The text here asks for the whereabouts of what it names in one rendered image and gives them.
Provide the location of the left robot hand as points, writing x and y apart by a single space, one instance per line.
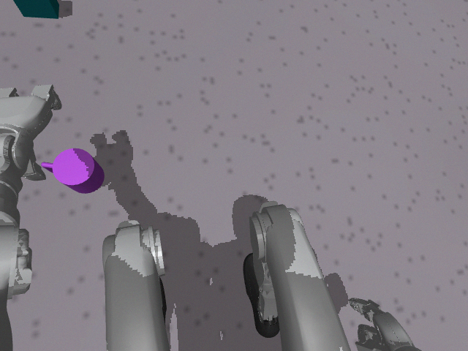
30 113

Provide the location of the right robot foot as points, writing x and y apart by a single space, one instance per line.
265 328

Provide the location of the left robot arm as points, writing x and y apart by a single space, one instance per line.
16 147

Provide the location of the right robot hand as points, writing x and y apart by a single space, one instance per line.
386 335

